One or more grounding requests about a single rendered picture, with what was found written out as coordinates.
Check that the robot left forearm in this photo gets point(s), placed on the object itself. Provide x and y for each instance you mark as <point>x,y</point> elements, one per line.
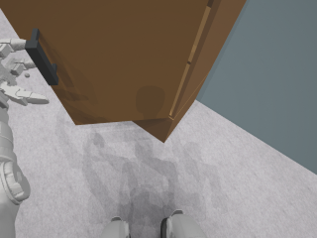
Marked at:
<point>6,135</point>

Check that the left robot upper arm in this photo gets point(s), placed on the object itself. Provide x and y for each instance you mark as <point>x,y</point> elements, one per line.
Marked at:
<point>14,188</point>

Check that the left robot thigh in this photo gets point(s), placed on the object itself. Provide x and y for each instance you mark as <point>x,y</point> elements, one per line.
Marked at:
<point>116,229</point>

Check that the robot right shin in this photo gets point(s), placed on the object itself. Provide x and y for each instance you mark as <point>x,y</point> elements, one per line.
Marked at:
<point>177,211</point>

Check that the cupboard door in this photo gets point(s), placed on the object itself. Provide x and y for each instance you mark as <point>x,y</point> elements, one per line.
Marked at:
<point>116,60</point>

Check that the handle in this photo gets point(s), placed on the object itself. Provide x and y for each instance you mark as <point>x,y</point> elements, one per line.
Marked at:
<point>40,59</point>

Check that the left robot hand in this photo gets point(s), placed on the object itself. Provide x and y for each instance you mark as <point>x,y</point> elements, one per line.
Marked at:
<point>12,69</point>

